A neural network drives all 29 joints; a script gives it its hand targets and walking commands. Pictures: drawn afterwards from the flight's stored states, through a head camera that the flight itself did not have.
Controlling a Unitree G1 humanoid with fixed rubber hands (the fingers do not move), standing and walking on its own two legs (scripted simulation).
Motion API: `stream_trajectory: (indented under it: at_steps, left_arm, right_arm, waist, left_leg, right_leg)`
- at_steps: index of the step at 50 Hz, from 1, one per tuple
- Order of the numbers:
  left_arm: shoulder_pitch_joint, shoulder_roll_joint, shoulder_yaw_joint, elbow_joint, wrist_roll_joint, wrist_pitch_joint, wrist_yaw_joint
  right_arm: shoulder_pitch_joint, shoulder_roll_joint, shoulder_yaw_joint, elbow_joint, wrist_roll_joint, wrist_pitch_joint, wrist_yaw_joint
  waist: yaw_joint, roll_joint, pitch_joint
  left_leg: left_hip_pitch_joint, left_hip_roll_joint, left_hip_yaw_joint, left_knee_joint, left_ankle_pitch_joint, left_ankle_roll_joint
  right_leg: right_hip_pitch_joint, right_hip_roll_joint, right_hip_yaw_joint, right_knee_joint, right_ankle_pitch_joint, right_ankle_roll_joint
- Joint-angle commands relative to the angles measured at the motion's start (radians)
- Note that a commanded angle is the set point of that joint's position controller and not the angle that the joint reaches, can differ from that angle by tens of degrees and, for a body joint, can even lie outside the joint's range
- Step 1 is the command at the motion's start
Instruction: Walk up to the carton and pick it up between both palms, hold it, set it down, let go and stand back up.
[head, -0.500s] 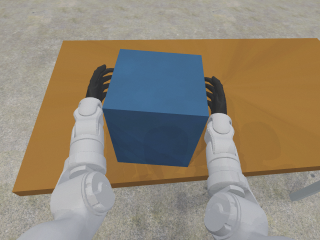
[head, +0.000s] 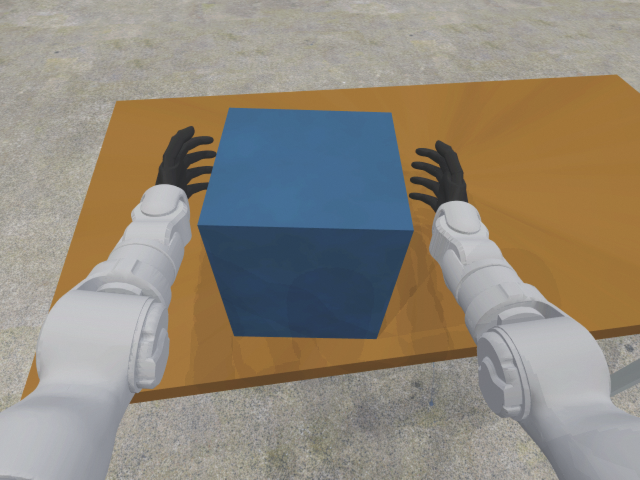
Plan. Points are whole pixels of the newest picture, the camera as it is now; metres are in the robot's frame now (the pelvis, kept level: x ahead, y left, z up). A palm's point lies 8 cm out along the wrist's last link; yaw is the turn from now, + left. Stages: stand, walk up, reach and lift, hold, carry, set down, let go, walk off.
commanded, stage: set down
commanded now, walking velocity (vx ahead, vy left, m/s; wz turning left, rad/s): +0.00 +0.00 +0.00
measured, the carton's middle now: (307, 231) +0.44 +0.04 +0.06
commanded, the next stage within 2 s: none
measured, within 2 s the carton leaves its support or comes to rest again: neither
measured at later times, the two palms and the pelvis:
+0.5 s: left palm (152, 148) +0.44 +0.21 +0.19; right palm (481, 161) +0.43 -0.16 +0.19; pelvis -0.04 -0.02 +0.00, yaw +2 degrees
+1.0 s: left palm (128, 110) +0.43 +0.22 +0.24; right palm (509, 138) +0.43 -0.17 +0.23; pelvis -0.02 -0.02 +0.01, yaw +2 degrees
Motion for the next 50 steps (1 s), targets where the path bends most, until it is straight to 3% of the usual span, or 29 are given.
stream_trajectory:
  at_steps: [1, 8, 13, 18, 25, 33, 39, 44, 50]
  left_arm:
    - [-0.451, 0.153, -0.072, -0.149, -0.08, 0.004, -0.009]
    - [-0.556, 0.187, -0.197, -0.153, -0.2, 0.042, -0.019]
    - [-0.637, 0.24, -0.233, -0.101, -0.25, 0.057, -0.016]
    - [-0.677, 0.297, -0.213, -0.056, -0.242, 0.096, -0.02]
    - [-0.728, 0.327, -0.191, -0.096, -0.223, 0.17, -0.021]
    - [-0.774, 0.313, -0.181, -0.179, -0.215, 0.267, -0.018]
    - [-0.715, 0.313, -0.144, -0.213, -0.174, 0.348, -0.033]
    - [-0.596, 0.304, -0.107, -0.237, -0.129, 0.388, -0.056]
    - [-0.507, 0.301, -0.062, -0.358, -0.1, 0.382, -0.063]
  right_arm:
    - [-0.434, -0.173, 0.081, -0.112, 0.12, 0.015, 0.009]
    - [-0.554, -0.2, 0.148, -0.111, 0.214, 0.108, 0.044]
    - [-0.637, -0.205, 0.109, -0.122, 0.17, 0.162, 0.045]
    - [-0.673, -0.194, 0.061, -0.128, 0.117, 0.218, 0.009]
    - [-0.704, -0.186, 0.023, -0.189, 0.108, 0.287, -0.031]
    - [-0.747, -0.225, 0.036, -0.217, 0.154, 0.339, -0.028]
    - [-0.709, -0.253, 0.083, -0.196, 0.203, 0.371, -0.031]
    - [-0.615, -0.246, 0.143, -0.189, 0.248, 0.389, -0.031]
    - [-0.53, -0.212, 0.165, -0.298, 0.266, 0.373, -0.03]
  waist:
    - [-0.008, 0.07, -0.551]
    - [-0.023, 0.084, -0.52]
    - [-0.038, 0.045, -0.533]
    - [-0.055, 0.014, -0.548]
    - [-0.067, 0.065, -0.591]
    - [-0.07, 0.124, -0.6]
    - [-0.067, 0.1, -0.513]
    - [-0.055, 0.061, -0.369]
    - [-0.034, 0.044, -0.307]
  left_leg:
    - [0.456, -0.027, -0.028, 0.06, 0.694, -0.113]
    - [0.399, -0.028, -0.048, 0.007, 0.456, -0.085]
    - [0.291, -0.038, -0.045, -0.034, 0.244, -0.048]
    - [0.177, -0.055, -0.032, -0.07, 0.138, -0.021]
    - [0.215, -0.065, -0.028, -0.086, 0.206, -0.04]
    - [0.425, -0.05, -0.044, -0.051, 0.403, -0.078]
    - [0.496, -0.047, -0.045, -0.063, 0.492, -0.077]
    - [0.507, -0.05, -0.041, -0.105, 0.492, -0.061]
    - [0.51, -0.056, -0.029, -0.129, 0.46, -0.05]
  right_leg:
    - [0.109, 0.056, -0.033, 0.033, 0.449, -0.005]
    - [0.044, 0.034, -0.026, 0.012, 0.26, -0.02]
    - [0.046, 0.01, -0.015, 0.016, 0.162, -0.018]
    - [0.157, -0.011, 0.007, 0.028, 0.2, -0.004]
    - [0.234, -0.007, 0.002, 0.019, 0.301, -0.003]
    - [0.176, 0.022, -0.033, -0.014, 0.366, -0.018]
    - [0.245, 0.034, -0.032, -0.038, 0.435, -0.01]
    - [0.332, 0.037, -0.021, -0.068, 0.433, -0.005]
    - [0.39, 0.037, -0.014, -0.087, 0.383, -0.006]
